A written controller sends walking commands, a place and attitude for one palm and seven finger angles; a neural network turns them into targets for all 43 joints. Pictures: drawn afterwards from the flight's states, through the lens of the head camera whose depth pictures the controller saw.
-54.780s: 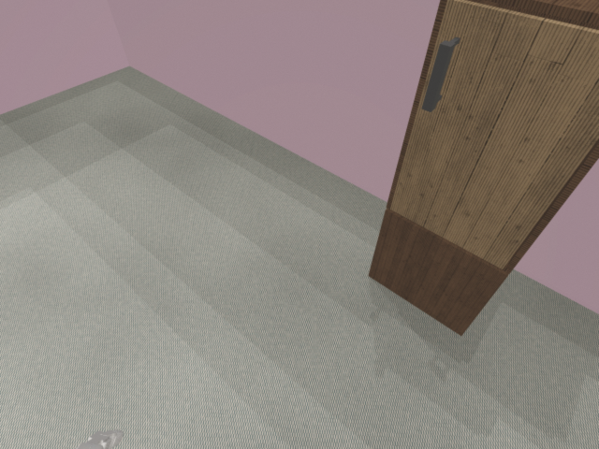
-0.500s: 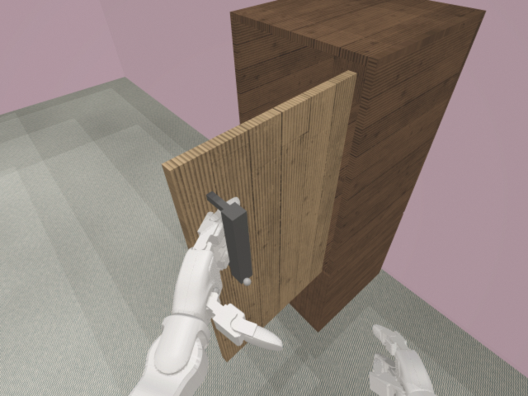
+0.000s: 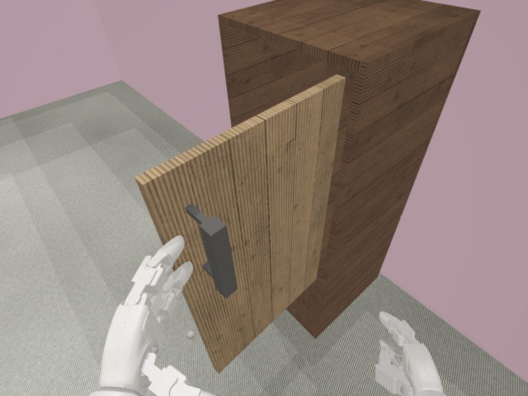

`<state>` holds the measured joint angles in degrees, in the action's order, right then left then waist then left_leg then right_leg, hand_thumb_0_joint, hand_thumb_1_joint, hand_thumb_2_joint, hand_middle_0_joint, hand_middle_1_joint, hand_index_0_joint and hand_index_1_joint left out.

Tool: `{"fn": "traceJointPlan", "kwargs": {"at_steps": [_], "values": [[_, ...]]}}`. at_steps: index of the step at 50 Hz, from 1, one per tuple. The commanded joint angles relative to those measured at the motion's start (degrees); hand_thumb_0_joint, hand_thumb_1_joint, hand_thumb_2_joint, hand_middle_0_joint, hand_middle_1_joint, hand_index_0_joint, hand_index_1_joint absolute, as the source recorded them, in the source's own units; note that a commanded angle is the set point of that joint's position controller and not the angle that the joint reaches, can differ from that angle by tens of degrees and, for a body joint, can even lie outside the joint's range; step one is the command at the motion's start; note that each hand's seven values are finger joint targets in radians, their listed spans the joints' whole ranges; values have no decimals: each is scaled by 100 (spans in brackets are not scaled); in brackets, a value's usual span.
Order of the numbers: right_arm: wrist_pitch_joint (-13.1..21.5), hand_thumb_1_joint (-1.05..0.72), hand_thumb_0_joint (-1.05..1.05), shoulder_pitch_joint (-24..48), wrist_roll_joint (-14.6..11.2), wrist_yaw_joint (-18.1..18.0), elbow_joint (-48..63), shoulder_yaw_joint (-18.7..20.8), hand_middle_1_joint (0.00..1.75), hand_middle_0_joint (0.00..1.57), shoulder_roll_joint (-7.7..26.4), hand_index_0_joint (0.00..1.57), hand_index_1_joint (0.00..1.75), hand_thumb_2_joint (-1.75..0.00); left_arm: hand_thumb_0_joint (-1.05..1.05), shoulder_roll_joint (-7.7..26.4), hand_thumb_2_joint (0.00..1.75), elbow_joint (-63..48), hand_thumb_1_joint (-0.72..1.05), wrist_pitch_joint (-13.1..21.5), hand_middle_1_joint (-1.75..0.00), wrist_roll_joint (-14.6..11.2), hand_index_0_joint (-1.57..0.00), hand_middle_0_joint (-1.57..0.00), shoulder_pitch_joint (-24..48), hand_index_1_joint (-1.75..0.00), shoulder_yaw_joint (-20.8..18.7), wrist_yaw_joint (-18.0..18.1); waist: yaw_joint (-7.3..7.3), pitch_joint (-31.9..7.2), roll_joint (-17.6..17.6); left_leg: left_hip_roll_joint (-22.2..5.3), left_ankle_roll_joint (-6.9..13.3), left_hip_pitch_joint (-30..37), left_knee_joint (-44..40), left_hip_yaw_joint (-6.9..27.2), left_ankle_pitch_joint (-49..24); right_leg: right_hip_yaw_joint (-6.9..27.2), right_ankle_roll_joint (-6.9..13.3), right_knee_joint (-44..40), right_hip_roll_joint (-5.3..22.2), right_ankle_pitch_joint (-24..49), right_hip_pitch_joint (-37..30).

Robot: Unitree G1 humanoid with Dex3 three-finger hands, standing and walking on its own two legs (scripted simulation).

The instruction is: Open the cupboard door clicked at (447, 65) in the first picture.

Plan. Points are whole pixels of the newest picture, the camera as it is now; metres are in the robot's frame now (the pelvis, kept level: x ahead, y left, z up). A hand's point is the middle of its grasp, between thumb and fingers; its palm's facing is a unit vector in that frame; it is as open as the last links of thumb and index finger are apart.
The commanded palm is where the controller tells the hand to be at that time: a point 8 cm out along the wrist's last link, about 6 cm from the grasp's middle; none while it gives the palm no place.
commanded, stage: slide the hand sideways off the handle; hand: left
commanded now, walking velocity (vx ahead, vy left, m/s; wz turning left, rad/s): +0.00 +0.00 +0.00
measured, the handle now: (211, 251) +0.27 +0.10 +0.13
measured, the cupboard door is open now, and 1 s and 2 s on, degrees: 93 93 93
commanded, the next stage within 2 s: draw the hand back to the body in 0.40 s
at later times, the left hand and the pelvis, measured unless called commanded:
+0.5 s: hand (141, 367) +0.13 +0.14 +0.12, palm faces +0.05 -1.00 -0.03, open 16.3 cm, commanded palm +0.08 +0.20 +0.13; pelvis +0.00 +0.01 -0.01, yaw +1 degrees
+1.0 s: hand (108, 335) +0.15 +0.18 +0.14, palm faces +0.05 -0.99 -0.11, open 16.2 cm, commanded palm +0.10 +0.25 +0.16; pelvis +0.00 +0.02 +0.00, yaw +1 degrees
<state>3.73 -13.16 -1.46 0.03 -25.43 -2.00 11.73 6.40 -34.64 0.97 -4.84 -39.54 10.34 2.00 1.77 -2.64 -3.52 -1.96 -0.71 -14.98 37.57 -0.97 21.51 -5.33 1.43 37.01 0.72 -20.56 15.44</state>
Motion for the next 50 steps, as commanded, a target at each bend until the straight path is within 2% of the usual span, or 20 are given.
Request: {"fn": "traceJointPlan", "kwargs": {"at_steps": [1, 3, 4, 5, 10, 15, 18, 21, 22, 23, 25, 26, 29, 31, 35, 36, 38, 41, 45, 50], "values": [[471, -90, 0, 651, -47, -89, 1052, 200, 30, 20, 444, 20, 30, -90, 0, 267, 30, -1436, -50, 583, -30, -45, -15, -15, -245, -30, -368, -182, 7, -145, 630, 214, 287, -161, -247, 10, -1295, 233, -107, -613, -4, 1500, 57], [549, -90, 0, 632, -49, -145, 1006, 209, 30, 20, 459, 20, 30, -90, 0, 439, 30, -1450, -50, 664, -30, -147, -15, -15, -206, -30, -651, -262, -4, -111, 596, 228, 289, -223, -167, 10, -1128, 340, -129, -700, 26, 1214, 154], [595, -90, 0, 619, -51, -173, 983, 208, 30, 20, 449, 20, 30, -90, 0, 478, 30, -1404, -50, 712, -30, -189, -15, -15, -280, -30, -742, -309, 1, -82, 703, 234, 288, -281, -129, 21, -1075, 368, -140, -727, 37, 1089, 177], [635, -90, 0, 601, -65, -192, 953, 224, 30, 20, 451, 20, 30, -90, 0, 483, 30, -1407, -50, 773, -30, -223, -15, -15, -379, -30, -803, -358, 10, -107, 598, 234, 284, -271, -99, 17, -1092, 379, -133, -726, 41, 1080, 198], [875, -90, 0, 588, -111, -256, 824, 279, 30, 20, 436, 20, 30, -90, 0, 608, 30, -1497, -50, 1034, -30, -546, -15, -15, -857, -30, -1182, -652, 64, -391, 583, 235, 288, -327, 4, 52, -1326, 312, -163, -544, 34, 1556, 81], [1093, -90, 0, 626, -157, -268, 756, 301, 30, 20, 439, 20, 30, -90, 0, 604, 30, -1448, -50, 1134, -30, -686, -15, -15, -1070, -30, -1263, -883, 72, -319, 372, 249, 272, -453, 2, 103, -1352, 220, -147, -400, -7, 1633, 172], [1187, -90, 0, 646, -177, -285, 732, 319, 30, 20, 445, 20, 30, -90, 0, 647, 30, -1402, -50, 1127, -30, -700, -15, -15, -1100, -30, -1307, -939, 72, -213, 419, 239, 269, -507, -2, 146, -1263, 193, -128, -387, -31, 1425, 263], [1286, -90, 0, 636, -171, -284, 748, 311, 30, 20, 472, 20, 30, -90, 0, 513, 30, -1439, -50, 1107, -30, -693, -15, -15, -998, -30, -1120, -956, 58, -156, 542, 241, 273, -553, -14, 197, -1161, 130, -115, -355, -54, 1217, 333], [1312, -90, 0, 659, -174, -286, 765, 306, 30, 20, 487, 20, 30, -90, 0, 495, 30, -1457, -50, 1088, -30, -701, -15, -15, -981, -30, -1079, -959, 38, -111, 469, 242, 272, -578, -5, 203, -1045, 161, -124, -374, -50, 1066, 420], [1324, -90, 0, 623, -172, -297, 742, 308, 30, 20, 487, 20, 30, -90, 0, 534, 30, -1443, -50, 1090, -30, -699, -15, -15, -888, -30, -1128, -941, 23, -128, 575, 234, 271, -588, -4, 217, -990, 152, -128, -374, -59, 971, 452], [1355, -90, 0, 604, -161, -288, 768, 293, 30, 20, 497, 20, 30, -90, 0, 498, 30, -1552, -50, 1075, -30, -622, -15, -15, -844, -30, -1031, -904, 36, -128, 390, 233, 269, -580, -32, 224, -933, 98, -112, -326, -65, 852, 507], [1355, -90, 0, 591, -155, -291, 740, 303, 30, 20, 499, 20, 30, -90, 0, 659, 30, -1528, -50, 1049, -30, -569, -15, -15, -738, -30, -1156, -843, 73, -109, 375, 230, 263, -626, -49, 245, -892, 106, -90, -310, -62, 762, 472], [1338, -90, 0, 591, -155, -303, 766, 266, 30, 20, 474, 20, 30, -90, 0, 711, 30, -1677, -50, 974, -30, -530, -15, -15, -563, -30, -1250, -766, 86, -221, 174, 219, 252, -553, -126, 259, -892, 37, -78, -252, -73, 751, 471], [1306, -90, 0, 595, -163, -329, 705, 252, 30, 20, 469, 20, 30, -90, 0, 869, 30, -1502, -50, 869, -30, -547, -15, -15, -468, -30, -1490, -715, 125, -184, 206, 206, 230, -608, -163, 278, -808, 25, -61, -286, -89, 627, 426], [1323, -90, 0, 650, -196, -368, 707, 173, 30, 20, 510, 20, 30, -90, 0, 721, 30, -1456, -50, 640, -30, -724, -15, -15, -112, -30, -1432, -807, 49, -45, 208, 178, 215, -543, -282, 328, -711, -25, -86, -384, -110, 584, 477], [1325, -90, 0, 673, -198, -388, 671, 173, 30, 20, 532, 20, 30, -90, 0, 778, 30, -1324, -50, 561, -30, -758, -15, -15, -29, -30, -1513, -828, 60, -49, 347, 168, 214, -570, -313, 354, -660, -17, -82, -426, -115, 515, 416], [1330, -90, 0, 706, -206, -415, 681, 142, 30, 20, 569, 20, 30, -90, 0, 855, 30, -1369, -50, 404, -30, -811, -15, -15, 140, -30, -1581, -893, 67, -46, 229, 175, 211, -515, -379, 354, -601, 2, -90, -485, -106, 454, 406], [1345, -90, 0, 735, -212, -436, 642, 137, 30, 20, 566, 20, 30, -90, 0, 1053, 30, -1384, -50, 213, -30, -798, -15, -15, 179, -30, -1821, -912, 141, -145, 228, 176, 201, -433, -461, 362, -770, -29, -65, -505, -115, 595, 230], [1377, -90, 0, 722, -212, -405, 602, 119, 30, 20, 539, 20, 30, -90, 0, 1117, 30, -1581, -50, 93, -30, -882, -15, -15, 173, -30, -2014, -922, 184, -309, -23, 185, 138, -253, -542, 351, -1240, -117, -53, -452, -130, 1090, 50], [1372, -90, 0, 752, -250, -457, 491, 137, 30, 20, 570, 20, 30, -90, 0, 1325, 37, -1317, -32, -10, -30, -1101, -16, -16, 337, -30, -2489, -985, 186, -226, 240, 182, 130, -195, -616, 331, -1183, -100, -75, -640, -179, 1075, 20]]}}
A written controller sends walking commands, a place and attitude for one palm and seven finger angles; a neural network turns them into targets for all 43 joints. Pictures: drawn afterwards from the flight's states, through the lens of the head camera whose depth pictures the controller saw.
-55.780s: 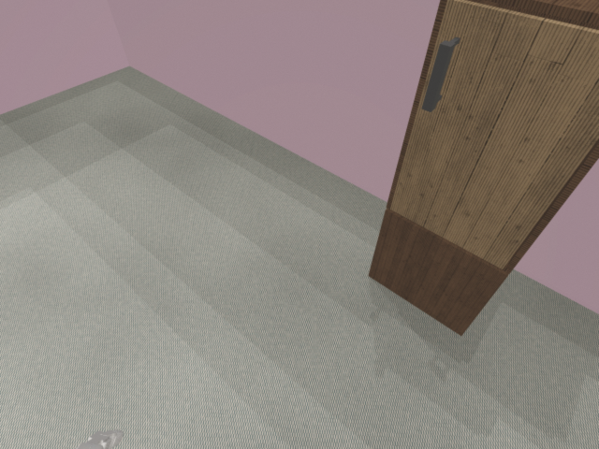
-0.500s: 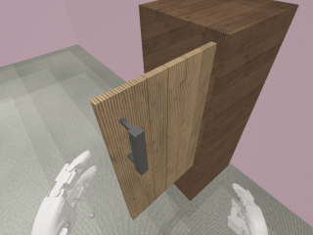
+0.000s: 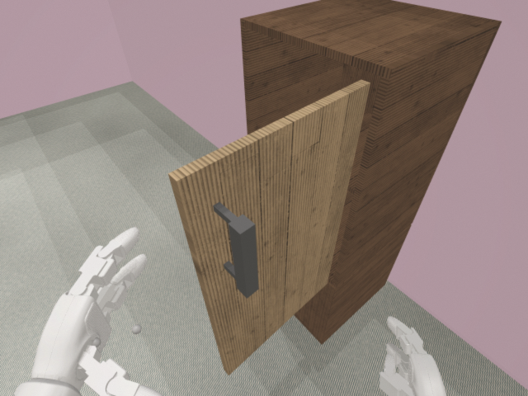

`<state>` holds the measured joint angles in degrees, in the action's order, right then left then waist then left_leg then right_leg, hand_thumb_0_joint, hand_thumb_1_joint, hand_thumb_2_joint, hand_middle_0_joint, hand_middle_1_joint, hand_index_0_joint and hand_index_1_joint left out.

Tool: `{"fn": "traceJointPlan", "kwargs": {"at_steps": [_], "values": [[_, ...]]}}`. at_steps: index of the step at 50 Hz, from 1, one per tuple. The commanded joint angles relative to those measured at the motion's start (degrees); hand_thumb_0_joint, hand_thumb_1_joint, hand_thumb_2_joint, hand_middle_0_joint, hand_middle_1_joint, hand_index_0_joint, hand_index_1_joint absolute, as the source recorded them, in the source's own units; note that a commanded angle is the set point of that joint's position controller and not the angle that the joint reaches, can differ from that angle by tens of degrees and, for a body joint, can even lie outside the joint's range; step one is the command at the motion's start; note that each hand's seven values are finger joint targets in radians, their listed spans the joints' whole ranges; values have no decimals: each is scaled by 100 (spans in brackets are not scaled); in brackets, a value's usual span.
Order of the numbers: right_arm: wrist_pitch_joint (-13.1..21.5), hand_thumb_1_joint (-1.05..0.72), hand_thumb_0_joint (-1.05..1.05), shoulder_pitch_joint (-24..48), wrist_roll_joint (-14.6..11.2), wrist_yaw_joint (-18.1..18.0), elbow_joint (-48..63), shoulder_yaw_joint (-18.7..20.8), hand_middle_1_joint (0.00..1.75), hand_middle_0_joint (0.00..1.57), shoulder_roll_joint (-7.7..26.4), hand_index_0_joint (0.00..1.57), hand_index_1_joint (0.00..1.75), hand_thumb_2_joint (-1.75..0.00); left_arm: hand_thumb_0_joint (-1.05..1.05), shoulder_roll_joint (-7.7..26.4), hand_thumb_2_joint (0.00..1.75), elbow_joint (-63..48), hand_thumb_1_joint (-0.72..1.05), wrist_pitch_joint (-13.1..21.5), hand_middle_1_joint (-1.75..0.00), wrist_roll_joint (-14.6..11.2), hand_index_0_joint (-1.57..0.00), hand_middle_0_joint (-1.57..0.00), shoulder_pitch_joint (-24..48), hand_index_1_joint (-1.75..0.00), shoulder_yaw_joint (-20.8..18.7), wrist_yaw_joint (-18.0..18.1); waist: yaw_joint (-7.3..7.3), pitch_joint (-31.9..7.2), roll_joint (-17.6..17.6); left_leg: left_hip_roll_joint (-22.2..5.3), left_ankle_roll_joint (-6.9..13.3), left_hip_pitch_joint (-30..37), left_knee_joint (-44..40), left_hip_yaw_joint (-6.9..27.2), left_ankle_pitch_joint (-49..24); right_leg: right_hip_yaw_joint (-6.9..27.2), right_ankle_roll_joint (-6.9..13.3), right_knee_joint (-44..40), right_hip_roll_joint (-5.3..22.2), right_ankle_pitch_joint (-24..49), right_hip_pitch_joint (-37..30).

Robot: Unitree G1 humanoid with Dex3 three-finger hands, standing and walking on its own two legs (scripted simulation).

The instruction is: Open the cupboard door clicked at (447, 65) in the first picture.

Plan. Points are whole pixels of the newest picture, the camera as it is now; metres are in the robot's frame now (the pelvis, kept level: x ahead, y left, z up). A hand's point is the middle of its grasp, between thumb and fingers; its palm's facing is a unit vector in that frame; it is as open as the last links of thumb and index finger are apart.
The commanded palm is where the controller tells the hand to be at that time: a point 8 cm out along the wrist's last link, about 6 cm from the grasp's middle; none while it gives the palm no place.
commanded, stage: draw the hand back to the body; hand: left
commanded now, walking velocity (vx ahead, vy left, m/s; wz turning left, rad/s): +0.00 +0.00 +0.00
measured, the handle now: (235, 250) +0.28 +0.07 +0.13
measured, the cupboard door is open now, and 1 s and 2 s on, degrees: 93 93 93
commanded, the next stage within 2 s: step back with the hand held close in 1.08 s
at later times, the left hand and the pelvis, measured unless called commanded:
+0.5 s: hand (86, 291) +0.19 +0.23 +0.16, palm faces +0.36 -0.84 -0.41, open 11.5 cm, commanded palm +0.14 +0.27 +0.18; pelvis +0.01 -0.01 +0.02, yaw -1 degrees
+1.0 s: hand (75, 273) +0.20 +0.25 +0.17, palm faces +0.40 -0.82 -0.40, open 7.5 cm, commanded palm +0.15 +0.29 +0.19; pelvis +0.01 +0.00 +0.02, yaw -2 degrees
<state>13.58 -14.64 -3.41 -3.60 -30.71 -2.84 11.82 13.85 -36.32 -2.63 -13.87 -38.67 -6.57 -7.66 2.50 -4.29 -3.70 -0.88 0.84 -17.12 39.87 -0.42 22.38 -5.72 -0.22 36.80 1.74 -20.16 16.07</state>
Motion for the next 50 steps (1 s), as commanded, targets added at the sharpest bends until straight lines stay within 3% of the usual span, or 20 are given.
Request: {"fn": "traceJointPlan", "kwargs": {"at_steps": [1, 2, 3, 4, 6, 8, 14, 18, 24, 28, 31, 35, 39, 43, 50], "values": [[310, -90, 0, 873, 105, -195, 1063, 232, 30, 20, 490, 20, 30, -90, 0, 1412, 39, -1279, -29, 566, -30, 809, -16, -16, 196, -30, -968, 696, 254, 213, 168, 71, 10, -194, -1031, 193, -1178, 278, 179, -899, -196, 984, -332], [273, -90, 0, 892, 174, -215, 1057, 202, 30, 20, 417, 20, 30, -90, 0, 863, 40, -1193, -26, 630, -30, 844, -16, -16, -25, -30, -701, 953, 170, 408, 204, 90, -4, -162, -1075, 174, -1139, 281, 189, -993, -134, 953, -300], [214, -90, 0, 862, 181, -211, 989, 205, 30, 20, 414, 20, 30, -90, 0, 700, 42, -903, -22, 615, -30, 872, -16, -16, -196, -30, -617, 1062, 140, 508, 385, 73, -4, -148, -1082, 172, -1168, 253, 180, -1024, -124, 983, -258], [150, -90, 0, 848, 179, -193, 982, 216, 30, 20, 456, 20, 30, -90, 0, 673, 43, -1043, -18, 674, -30, 941, -16, -16, -49, -30, -544, 1136, 101, 430, 104, 57, 6, 51, -1109, 133, -1235, 286, 178, -1062, -108, 1053, -302], [107, -90, 0, 861, 227, -193, 896, 226, 30, 20, 483, 20, 30, -90, 0, 779, 47, -1107, -12, 785, -30, 1052, -16, -16, 68, -30, -569, 1280, 99, 314, -157, 50, 11, 241, -1190, 125, -1471, 253, 192, -1109, -96, 1240, -499], [52, -90, 0, 876, 253, -200, 849, 254, 30, 20, 498, 20, 30, -90, 0, 916, 50, -1021, -5, 851, -30, 1101, -17, -17, 132, -30, -691, 1398, 91, 228, 80, 28, 31, 402, -1287, 110, -1411, 255, 157, -1196, -92, 1158, -552], [-60, -90, 0, 961, 287, -261, 695, 292, 30, 20, 560, 20, 30, -90, 0, 1093, 58, -735, 17, 976, -30, 1168, -17, -17, 544, -30, -972, 1586, 75, 244, 290, 18, 65, 726, -1535, 97, -1420, 284, 143, -1423, -79, 1091, -731], [-170, -90, 0, 1027, 306, -238, 600, 293, 30, 20, 564, 20, 30, -90, 0, 1166, 64, -559, 31, 990, -30, 1151, -18, -18, 612, -30, -1169, 1612, 128, 187, 55, 16, 43, 842, -1665, 95, -1849, 274, 159, -1413, -67, 1508, -1006], [-374, -90, 0, 1105, 312, -217, 517, 351, 30, 20, 578, 20, 30, -90, 0, 1287, 74, -201, 51, 982, -30, 1080, -19, -19, 804, -30, -1497, 1584, 151, 217, 318, -3, 66, 1021, -1724, 9, -2205, 315, 123, -1553, -79, 1922, -1169], [-459, -90, 0, 1116, 320, -215, 454, 359, 30, 20, 597, 20, 30, -90, 0, 1427, 80, -43, 65, 980, -30, 1062, -19, -19, 1094, -30, -1705, 1593, 160, 239, 178, 5, 60, 1088, -1790, 3, -2288, 318, 126, -1615, -84, 1968, -1242], [-494, -90, 0, 1123, 323, -219, 412, 367, 30, 20, 617, 20, 30, -90, 0, 1555, 84, -31, 76, 993, -30, 1056, -19, -19, 1356, -30, -1828, 1607, 165, 201, -122, 19, 58, 1172, -1803, -15, -2373, 353, 152, -1673, -69, 2029, -1307], [-527, -90, 0, 1122, 312, -207, 385, 390, 30, 20, 645, 20, 30, -90, 0, 1611, 90, 105, 90, 1000, -30, 1007, -20, -20, 1597, -30, -1948, 1605, 145, 221, 50, 3, 64, 1239, -1875, -21, -2296, 350, 130, -1741, -93, 1923, -1283], [-552, -90, 0, 1141, 325, -163, 379, 405, 30, 20, 665, 20, 30, -90, 0, 1405, 90, 271, 90, 994, -30, 990, -20, -20, 1387, -30, -1791, 1547, 163, 230, 131, 1, 75, 1253, -1914, -20, -2434, 336, 117, -1751, -93, 2056, -1349], [-575, -90, 0, 1146, 324, -136, 405, 426, 30, 20, 694, 20, 30, -90, 0, 1504, 90, 22, 90, 1005, -30, 1012, -20, -20, 1486, -30, -1808, 1537, 161, 53, -40, 8, 57, 1327, -1907, -11, -2559, 356, 119, -1732, -97, 2144, -1431], [-569, -90, 0, 1147, 325, -146, 388, 413, 30, 20, 659, 20, 30, -90, 0, 1586, 90, -24, 90, 999, -30, 1021, -20, -20, 1548, -30, -1917, 1560, 169, 101, -37, -2, 28, 1319, -1952, 6, -2506, 346, 135, -1760, -128, 2043, -1408]]}}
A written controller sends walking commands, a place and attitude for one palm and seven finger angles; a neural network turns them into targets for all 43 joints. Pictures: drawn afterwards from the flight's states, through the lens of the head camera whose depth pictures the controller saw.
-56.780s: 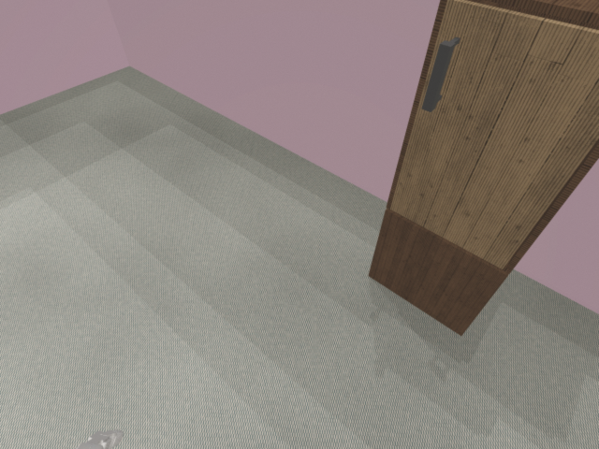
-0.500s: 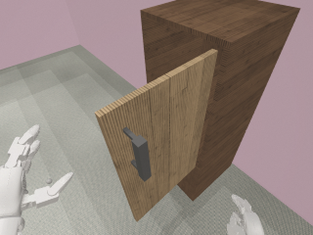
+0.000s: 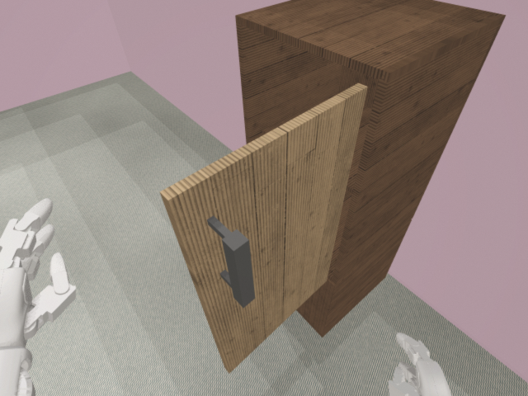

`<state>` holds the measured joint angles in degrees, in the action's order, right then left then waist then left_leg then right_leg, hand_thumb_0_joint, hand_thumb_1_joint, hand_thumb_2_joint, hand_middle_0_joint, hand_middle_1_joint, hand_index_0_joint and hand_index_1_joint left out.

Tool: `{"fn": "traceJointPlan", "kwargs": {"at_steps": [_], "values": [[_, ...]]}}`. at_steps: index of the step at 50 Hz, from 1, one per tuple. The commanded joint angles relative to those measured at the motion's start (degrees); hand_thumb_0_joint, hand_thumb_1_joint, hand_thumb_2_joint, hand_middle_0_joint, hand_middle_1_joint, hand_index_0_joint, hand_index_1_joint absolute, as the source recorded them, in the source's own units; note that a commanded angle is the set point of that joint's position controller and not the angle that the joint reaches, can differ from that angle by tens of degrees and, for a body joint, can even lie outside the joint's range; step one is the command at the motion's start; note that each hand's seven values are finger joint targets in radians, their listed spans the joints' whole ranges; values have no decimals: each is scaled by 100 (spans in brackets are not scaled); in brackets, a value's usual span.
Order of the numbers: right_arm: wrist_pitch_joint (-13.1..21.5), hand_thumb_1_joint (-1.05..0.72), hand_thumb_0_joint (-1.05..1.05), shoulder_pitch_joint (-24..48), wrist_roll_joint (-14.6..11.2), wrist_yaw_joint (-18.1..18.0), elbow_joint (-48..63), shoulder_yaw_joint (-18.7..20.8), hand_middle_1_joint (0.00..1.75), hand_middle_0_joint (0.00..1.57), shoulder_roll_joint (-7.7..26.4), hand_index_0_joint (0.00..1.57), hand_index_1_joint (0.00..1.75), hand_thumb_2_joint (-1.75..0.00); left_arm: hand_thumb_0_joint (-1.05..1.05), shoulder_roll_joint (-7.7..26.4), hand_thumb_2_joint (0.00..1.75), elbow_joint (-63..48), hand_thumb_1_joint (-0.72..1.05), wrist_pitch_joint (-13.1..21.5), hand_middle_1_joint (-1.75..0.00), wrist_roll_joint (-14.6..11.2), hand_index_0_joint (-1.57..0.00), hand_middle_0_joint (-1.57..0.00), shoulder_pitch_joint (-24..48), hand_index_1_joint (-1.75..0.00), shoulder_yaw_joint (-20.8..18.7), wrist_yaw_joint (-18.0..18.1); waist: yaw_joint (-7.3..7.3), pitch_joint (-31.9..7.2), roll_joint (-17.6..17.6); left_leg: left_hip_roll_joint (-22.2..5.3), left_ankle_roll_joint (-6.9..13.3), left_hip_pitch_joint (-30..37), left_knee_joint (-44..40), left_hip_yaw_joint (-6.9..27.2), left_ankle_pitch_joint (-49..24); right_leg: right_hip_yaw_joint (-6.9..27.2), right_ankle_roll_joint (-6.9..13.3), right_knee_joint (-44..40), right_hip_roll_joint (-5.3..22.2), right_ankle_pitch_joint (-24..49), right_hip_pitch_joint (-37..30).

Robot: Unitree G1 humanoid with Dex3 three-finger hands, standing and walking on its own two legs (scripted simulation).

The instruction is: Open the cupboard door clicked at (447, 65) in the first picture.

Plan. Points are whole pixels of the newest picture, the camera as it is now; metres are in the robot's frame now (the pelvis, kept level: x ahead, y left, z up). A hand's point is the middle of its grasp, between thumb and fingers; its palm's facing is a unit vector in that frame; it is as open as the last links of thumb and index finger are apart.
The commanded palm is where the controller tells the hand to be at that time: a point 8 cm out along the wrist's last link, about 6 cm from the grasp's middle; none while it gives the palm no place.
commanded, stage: draw the hand back to the body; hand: left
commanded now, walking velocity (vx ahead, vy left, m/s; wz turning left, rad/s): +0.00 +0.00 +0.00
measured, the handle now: (230, 262) +0.26 +0.08 +0.11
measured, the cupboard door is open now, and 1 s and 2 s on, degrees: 93 93 93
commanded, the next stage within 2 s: step back with the hand held close in 0.08 s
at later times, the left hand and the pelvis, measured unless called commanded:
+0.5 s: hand (67, 304) +0.17 +0.26 +0.13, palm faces +0.29 -0.82 -0.50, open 7.4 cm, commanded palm +0.11 +0.31 +0.17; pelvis -0.03 +0.01 +0.00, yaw -1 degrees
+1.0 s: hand out of the picture +0.09 +0.28 +0.15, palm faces +0.40 -0.80 -0.46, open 7.4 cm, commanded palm +0.01 +0.33 +0.17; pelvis -0.12 +0.03 -0.02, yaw +1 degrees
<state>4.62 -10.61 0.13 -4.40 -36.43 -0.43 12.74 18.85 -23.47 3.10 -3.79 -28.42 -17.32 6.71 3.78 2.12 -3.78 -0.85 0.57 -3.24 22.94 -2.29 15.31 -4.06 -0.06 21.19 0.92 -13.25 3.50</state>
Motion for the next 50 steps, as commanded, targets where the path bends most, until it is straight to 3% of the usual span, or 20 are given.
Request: {"fn": "traceJointPlan", "kwargs": {"at_steps": [1, 9, 10, 11, 12, 14, 18, 22, 25, 31, 33, 36, 40, 42, 44, 45, 46, 47, 48, 50], "values": [[319, -90, 0, 755, -17, -79, 933, 169, 30, 20, 560, 20, 30, -90, 0, 1107, 90, -1191, 90, 407, -30, 15, -20, -20, 510, -30, -866, 125, 45, -422, -22, -2, 56, -109, -260, 179, -1734, 177, 128, -240, -41, 1331, -128], [316, -90, 0, 766, -10, -54, 917, 161, 30, 20, 572, 20, 30, -90, 0, 978, 90, -1079, 90, 402, -30, 10, -20, -20, 591, -30, -756, 88, 31, -368, 58, -14, 64, -105, -339, 211, -1521, 176, 114, -288, -59, 1071, -57], [334, -90, 0, 797, -24, -54, 910, 161, 30, 20, 597, 20, 30, -90, 0, 1138, 90, -1347, 90, 437, -30, 22, -20, -20, 1176, -30, -802, 108, -20, -483, -53, 0, 66, -72, -332, 207, -1424, 204, 111, -301, -50, 1002, -68], [229, -90, 0, 655, -119, -56, 1182, 36, 30, 20, 545, 20, 30, -90, 0, 2059, 90, -1591, 90, 702, -30, 50, -20, -20, 2056, -30, -1693, 170, -207, 305, -342, -146, 136, -695, -306, 361, -919, 562, 96, -494, 229, 1086, 470], [179, -90, 0, 629, -65, -77, 999, 100, 30, 20, 510, 20, 30, -90, 0, 1565, 90, -1045, 90, 731, -30, 11, -20, -20, 1189, -30, -1364, 87, -205, 88, 436, -162, 168, -695, -164, 426, -899, 580, 71, -538, 313, 1175, 511], [46, -90, 0, 659, -40, -43, 1094, 175, 30, 20, 590, 20, 30, -90, 0, 1171, 90, -836, 90, 620, -30, 43, -20, -20, 404, -30, -1009, 3, -229, -118, 750, -144, 168, -501, -20, 329, -1217, 572, 44, -496, 356, 1519, 550], [-108, -90, 0, 658, -19, -21, 1219, 256, 30, 20, 668, 20, 30, -90, 0, 1141, 90, -1294, 90, 677, -30, 46, -20, -20, -165, -30, -983, 13, -245, -875, 86, -281, 133, -547, 108, 274, -1973, 514, 22, -27, 424, 2123, 248], [-186, -90, 0, 618, -51, -41, 1388, 318, 30, 20, 649, 20, 30, -90, 0, 1498, 90, -1971, 90, 757, -30, 52, -20, -20, -385, -30, -1331, 100, -236, -1423, 49, -391, 104, -698, 211, 370, -2459, 456, 14, 466, 395, 2587, -33], [-197, -90, 0, 630, -73, -67, 1475, 354, 30, 20, 625, 20, 30, -90, 0, 1664, 90, -2165, 90, 832, -30, 43, -20, -20, -518, -30, -1573, 162, -219, -1435, 79, -477, 126, -953, 179, 476, -2464, 433, -8, 759, 315, 2507, 22], [-90, -90, 0, 607, -79, -92, 1465, 402, 30, 20, 696, 20, 30, -90, 0, 1411, 90, -1863, 90, 899, -30, 57, -20, -20, -596, -30, -1509, 201, -231, -857, -395, -773, 308, -2089, -280, 710, -1145, 402, -61, 1261, 162, 1181, 69], [-39, -90, 0, 517, -96, -82, 1436, 407, 30, 20, 728, 20, 30, -90, 0, 1347, 90, -1733, 90, 925, -30, 86, -20, -20, -498, -30, -1468, 212, -282, -686, -205, -798, 346, -2493, -282, 713, -393, 502, -54, 1299, 195, 1003, 55], [17, -90, 0, 452, -92, -75, 1409, 412, 30, 20, 747, 20, 30, -90, 0, 1314, 90, -1676, 90, 955, -30, 138, -20, -20, -252, -30, -1372, 227, -361, -453, 293, -546, 326, -2745, 20, 644, 914, 875, 42, 816, 438, 450, 455], [62, -90, 0, 335, -77, -48, 1265, 380, 30, 20, 659, 20, 30, -90, 0, 1450, 90, -1865, 90, 1024, -30, 169, -20, -20, -18, -30, -1307, 318, -406, -425, 1208, 11, 101, -1478, 1732, 276, 1039, 1537, 418, -605, 1213, -1706, 2324], [61, -90, 0, 358, -47, -55, 1181, 317, 30, 20, 579, 20, 30, -90, 0, 1493, 90, -1965, 90, 1033, -30, 174, -20, -20, 46, -30, -1300, 381, -415, -523, 1292, 24, 64, -993, 2147, 244, 826, 1346, 523, -701, 1425, -1769, 2776], [63, -90, 0, 387, -56, -81, 1205, 293, 30, 20, 616, 20, 30, -90, 0, 1579, 90, -2076, 90, 1039, -30, 169, -20, -20, 62, -30, -1401, 417, -450, -529, 937, -67, 93, -939, 1354, 355, 683, 918, 344, -235, 1123, -1563, 2719], [69, -90, 0, 422, -57, -110, 1263, 311, 30, 20, 716, 20, 30, -90, 0, 1611, 90, -2244, 90, 1081, -30, 149, -20, -20, 54, -30, -1454, 422, -442, -452, 322, -306, 181, -1254, 685, 780, 1055, 693, 199, 265, 790, -1726, 2622], [100, -90, 0, 499, -35, -157, 1345, 321, 30, 20, 821, 20, 30, -90, 0, 1660, 90, -2450, 90, 1134, -30, 165, -20, -20, 57, -30, -1516, 428, -419, -362, -779, -829, 360, -2035, -460, 1562, 1831, 416, 3, 1331, 291, -1727, 2109], [203, -90, 0, 509, 4, -158, 1404, 338, 30, 20, 838, 20, 30, -90, 0, 1622, 90, -2585, 90, 1212, -30, 221, -20, -20, 35, -30, -1662, 442, -375, -527, -2009, -1730, 773, -3331, -1855, 2839, 3235, 234, -171, 3475, -373, -1257, 969], [306, -90, 0, 415, 34, -128, 1336, 353, 30, 20, 624, 20, 30, -90, 0, 1709, 90, -2660, 90, 1223, -30, 303, -20, -20, 298, -30, -1717, 465, -430, -417, -1755, -1950, 945, -3632, -2165, 3009, 3050, 602, -127, 4870, -427, -1335, 973], [419, -90, 0, 389, -1, -21, 1157, 455, 30, 20, 615, 20, 30, -90, 0, 1706, 90, -2455, 90, 1288, -30, 270, -20, -20, 167, -30, -1725, 453, -387, -655, -689, -1712, 895, -2824, -1419, 2296, 1893, 745, -62, 5003, -344, -1415, 1414]]}}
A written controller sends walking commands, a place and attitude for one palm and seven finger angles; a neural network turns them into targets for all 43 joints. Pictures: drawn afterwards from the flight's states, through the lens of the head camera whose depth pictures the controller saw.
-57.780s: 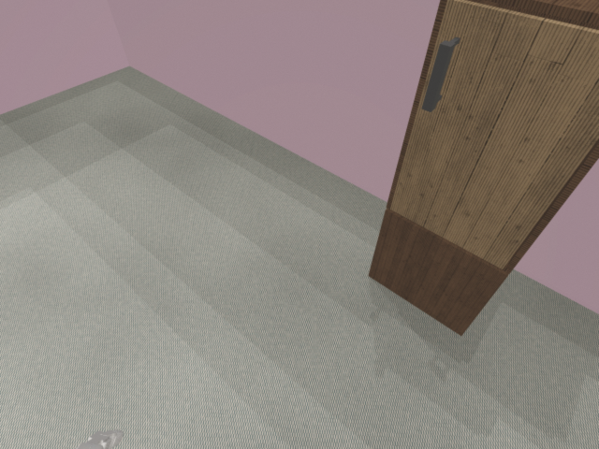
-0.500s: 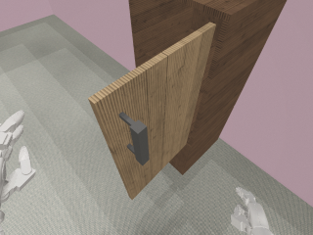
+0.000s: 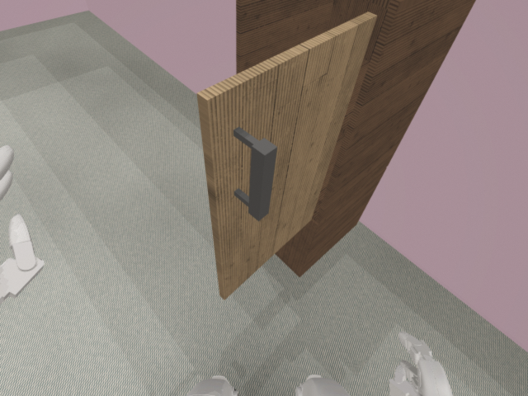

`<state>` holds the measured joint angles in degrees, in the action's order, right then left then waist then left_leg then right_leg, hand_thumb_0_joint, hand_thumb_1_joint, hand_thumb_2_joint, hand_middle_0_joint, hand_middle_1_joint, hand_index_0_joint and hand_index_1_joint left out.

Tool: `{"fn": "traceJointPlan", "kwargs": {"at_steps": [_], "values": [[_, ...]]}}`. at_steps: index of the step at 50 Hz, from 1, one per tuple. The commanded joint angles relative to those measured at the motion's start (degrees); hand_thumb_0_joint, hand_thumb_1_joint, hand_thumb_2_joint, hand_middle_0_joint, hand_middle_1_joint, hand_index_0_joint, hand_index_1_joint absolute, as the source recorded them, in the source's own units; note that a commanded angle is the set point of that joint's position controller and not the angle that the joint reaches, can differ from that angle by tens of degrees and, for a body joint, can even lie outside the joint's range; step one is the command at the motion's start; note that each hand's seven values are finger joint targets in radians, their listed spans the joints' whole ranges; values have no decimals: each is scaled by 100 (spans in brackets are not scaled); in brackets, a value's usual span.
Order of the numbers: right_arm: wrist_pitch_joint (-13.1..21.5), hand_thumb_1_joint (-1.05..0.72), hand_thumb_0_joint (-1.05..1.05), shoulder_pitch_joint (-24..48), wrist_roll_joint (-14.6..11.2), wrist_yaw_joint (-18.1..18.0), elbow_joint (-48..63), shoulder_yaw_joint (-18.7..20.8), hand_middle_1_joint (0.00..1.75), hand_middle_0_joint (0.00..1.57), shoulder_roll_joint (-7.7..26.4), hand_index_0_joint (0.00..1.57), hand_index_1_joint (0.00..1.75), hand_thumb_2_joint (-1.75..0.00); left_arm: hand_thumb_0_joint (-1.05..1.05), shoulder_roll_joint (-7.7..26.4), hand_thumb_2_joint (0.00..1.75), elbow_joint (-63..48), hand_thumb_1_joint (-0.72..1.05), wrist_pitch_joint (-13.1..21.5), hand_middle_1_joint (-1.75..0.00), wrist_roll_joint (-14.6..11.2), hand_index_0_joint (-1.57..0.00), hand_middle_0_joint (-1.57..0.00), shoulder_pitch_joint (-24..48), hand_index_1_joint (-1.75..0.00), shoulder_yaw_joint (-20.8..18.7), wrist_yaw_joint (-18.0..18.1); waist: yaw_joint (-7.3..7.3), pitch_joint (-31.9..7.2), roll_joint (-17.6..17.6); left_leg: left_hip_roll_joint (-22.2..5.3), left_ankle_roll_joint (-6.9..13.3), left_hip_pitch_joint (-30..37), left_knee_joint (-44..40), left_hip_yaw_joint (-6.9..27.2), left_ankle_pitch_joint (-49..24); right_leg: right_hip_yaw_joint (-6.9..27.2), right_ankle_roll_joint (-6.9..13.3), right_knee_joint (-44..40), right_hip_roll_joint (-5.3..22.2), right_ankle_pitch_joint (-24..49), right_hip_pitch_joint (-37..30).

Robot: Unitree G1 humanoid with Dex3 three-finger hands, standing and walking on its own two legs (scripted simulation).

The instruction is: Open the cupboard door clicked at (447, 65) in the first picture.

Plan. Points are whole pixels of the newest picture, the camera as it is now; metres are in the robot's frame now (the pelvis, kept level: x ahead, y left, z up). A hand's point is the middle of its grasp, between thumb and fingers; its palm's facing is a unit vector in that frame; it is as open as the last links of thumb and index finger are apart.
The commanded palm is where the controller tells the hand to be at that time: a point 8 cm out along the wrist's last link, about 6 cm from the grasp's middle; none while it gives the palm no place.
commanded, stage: step back with the hand held close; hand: left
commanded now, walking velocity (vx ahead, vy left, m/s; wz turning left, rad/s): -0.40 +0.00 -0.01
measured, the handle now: (250, 175) +0.39 +0.05 +0.13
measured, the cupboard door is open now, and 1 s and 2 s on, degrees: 93 93 93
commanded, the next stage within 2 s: stop stepping back and stand still in 0.28 s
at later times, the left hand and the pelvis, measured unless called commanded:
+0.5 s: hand (30, 328) +0.15 +0.22 +0.19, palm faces +0.26 -0.82 -0.51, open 7.4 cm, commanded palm +0.08 +0.27 +0.19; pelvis -0.08 -0.01 +0.01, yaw -5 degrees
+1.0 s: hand out of the picture +0.06 +0.24 +0.17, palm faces +0.42 -0.81 -0.41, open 7.4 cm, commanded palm +0.00 +0.29 +0.19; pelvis -0.15 -0.01 +0.01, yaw -2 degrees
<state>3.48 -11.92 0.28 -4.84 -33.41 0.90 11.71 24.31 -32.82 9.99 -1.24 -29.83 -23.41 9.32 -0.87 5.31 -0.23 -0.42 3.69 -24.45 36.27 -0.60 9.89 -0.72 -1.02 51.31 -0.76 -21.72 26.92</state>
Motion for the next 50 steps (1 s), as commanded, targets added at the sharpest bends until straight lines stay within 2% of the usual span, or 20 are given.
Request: {"fn": "traceJointPlan", "kwargs": {"at_steps": [1, 9, 12, 14, 15, 17, 19, 21, 22, 23, 25, 30, 32, 34, 35, 39, 43, 45, 47, 50], "values": [[597, -90, 0, 567, -45, 40, 874, 330, 30, 20, 715, 20, 30, -90, 0, 1105, 90, -1462, 90, 586, -30, -38, -20, -20, 137, -30, -1094, 202, 115, -1077, -814, -1562, 543, -63, -2383, 1769, 1789, 343, 5, 1581, -125, -520, -589], [734, -90, 0, 369, 37, 189, 447, 210, 30, 20, 713, 20, 30, -90, 0, 724, 90, -1167, 90, 459, -30, -247, -20, -20, -8, -30, -549, 71, 110, -1370, -1529, -1052, -81, 1340, -2793, 916, 611, -379, 175, -2245, -359, -715, -1464], [565, -90, 0, 362, 29, 202, 445, 187, 30, 20, 616, 20, 30, -90, 0, 1089, 90, -1265, 90, 547, -30, -310, -20, -20, -6, -30, -731, -46, 144, -1619, -580, -670, -402, 2129, -1560, 326, -803, 35, 342, -3923, 206, 886, -1396], [459, -90, 0, 656, -6, 111, 551, 104, 30, 20, 494, 20, 30, -90, 0, 1549, 90, -1395, 90, 671, -30, -394, -20, -20, 58, -30, -1089, -37, 229, -1385, 809, -184, -496, 1777, 198, -81, 454, 789, 559, -3922, 1445, 2434, -527], [499, -90, 0, 703, 22, 66, 610, 84, 30, 20, 475, 20, 30, -90, 0, 1688, 90, -1373, 90, 734, -30, -383, -20, -20, 97, -30, -1257, -15, 331, -1264, 710, -115, -504, 1216, 917, -55, 1005, 898, 711, -3733, 1769, 3130, -515], [485, -90, 0, 756, -127, 34, 679, 157, 30, 20, 538, 20, 30, -90, 0, 1568, 90, -1272, 90, 626, -30, -304, -20, -20, -100, -30, -1259, -91, 270, -1454, 1504, 43, -449, 99, 1315, 72, 1364, 529, 674, -2842, 1621, 5549, -1788], [329, -90, 0, 1015, -127, -44, 825, -7, 30, 20, 421, 20, 30, -90, 0, 1292, 90, -1049, 90, 450, -30, -263, -20, -20, -265, -30, -1121, -142, 196, -1240, 997, 8, -462, 14, 283, -155, 572, 345, 498, -2345, 1376, 6440, -2256], [328, -90, 0, 943, -130, -151, 774, -1, 30, 20, 594, 20, 30, -90, 0, 1116, 90, -1031, 90, 387, -30, -321, -20, -20, -183, -30, -967, -132, 17, -1345, -185, 105, -355, 1343, -1222, -300, -1683, -178, 96, -1538, 768, 5487, -1877], [381, -90, 0, 784, -130, -140, 759, 77, 30, 20, 762, 20, 30, -90, 0, 1143, 90, -914, 90, 382, -30, -331, -20, -20, -356, -30, -1021, -97, 105, -1649, -887, -575, -69, 2382, -1288, 376, -4132, -224, -95, -994, 341, 3750, -1231], [463, -90, 0, 478, -98, -36, 726, 160, 30, 20, 815, 20, 30, -90, 0, 1081, 90, -955, 90, 399, -30, -303, -20, -20, -311, -30, -897, -87, 130, -1951, -1320, -1233, 243, 3032, -1276, 1113, -5521, 22, -36, -502, 24, 511, -726], [575, -90, 0, 297, -55, 80, 638, 246, 30, 20, 794, 20, 30, -90, 0, 970, 90, -701, 90, 426, -30, -245, -20, -20, -354, -30, -867, -83, 127, -1692, -1084, -1424, 431, 2558, -1629, 1455, -3858, 220, 52, -549, -164, -1114, -636], [563, -90, 0, 637, -106, 56, 899, 161, 30, 20, 778, 20, 30, -90, 0, 979, 90, -1020, 90, 287, -30, -209, -20, -20, -806, -30, -893, -27, 128, -915, -1001, -864, 130, -98, -2602, 825, 1719, -298, 82, -1925, -27, -108, -2374], [486, -90, 0, 726, -89, 38, 975, 178, 30, 20, 716, 20, 30, -90, 0, 1056, 90, -928, 90, 319, -30, -133, -20, -20, -758, -30, -933, -41, 110, -636, -535, -365, -133, -801, -1973, 389, 2263, -87, 203, -2751, 190, -344, -2607], [377, -90, 0, 674, -49, 29, 861, 269, 30, 20, 720, 20, 30, -90, 0, 1145, 90, -841, 90, 342, -30, -119, -20, -20, -419, -30, -926, -44, 86, -500, 1060, 254, -432, 93, 1119, 68, 1416, 2344, 876, -4605, 1885, -2174, -372], [391, -90, 0, 617, -26, 20, 681, 283, 30, 20, 748, 20, 30, -90, 0, 1029, 90, -836, 90, 354, -30, -116, -20, -20, -55, -30, -799, -24, 105, -357, 1213, 194, -444, 24, 2199, 239, 1338, 2673, 1003, -4755, 2160, -2480, 143], [469, -90, 0, 431, 24, -72, 497, 174, 30, 20, 691, 20, 30, -90, 0, 878, 90, -231, 90, 458, -30, -33, -20, -20, 498, -30, -641, -4, -77, -621, 703, -142, -339, 453, 1503, -23, 748, 1114, 662, -4185, 1466, -1531, -71], [687, -90, 0, 407, 37, -171, 442, 159, 30, 20, 690, 20, 30, -90, 0, 738, 90, -208, 90, 531, -30, 68, -20, -20, 602, -30, -429, 78, 109, -576, 367, 24, -121, 1039, -680, -358, 1118, 1014, 624, -3919, 1385, -1144, -766], [750, -90, 0, 288, 55, -141, 502, 171, 30, 20, 744, 20, 30, -90, 0, 750, 90, -534, 90, 591, -30, 51, -20, -20, 524, -30, -452, 92, 96, -705, -78, -112, -31, 1334, -1647, -91, 1034, 832, 407, -3335, 1031, -474, -1172], [763, -90, 0, 347, 19, -75, 650, 197, 30, 20, 866, 20, 30, -90, 0, 845, 90, -943, 90, 664, -30, 29, -20, -20, 398, -30, -563, 96, 163, -987, -876, -843, 160, 1509, -1722, 850, -343, 234, 145, -2196, 401, 1053, -1384], [748, -90, 0, 385, -14, 32, 650, 125, 30, 20, 705, 20, 30, -90, 0, 945, 90, -967, 90, 677, -30, 5, -20, -20, 103, -30, -734, 20, 137, -1071, -982, -806, -18, 1164, -1559, 564, -1808, -246, 53, -1845, 229, 1665, -1791]]}}
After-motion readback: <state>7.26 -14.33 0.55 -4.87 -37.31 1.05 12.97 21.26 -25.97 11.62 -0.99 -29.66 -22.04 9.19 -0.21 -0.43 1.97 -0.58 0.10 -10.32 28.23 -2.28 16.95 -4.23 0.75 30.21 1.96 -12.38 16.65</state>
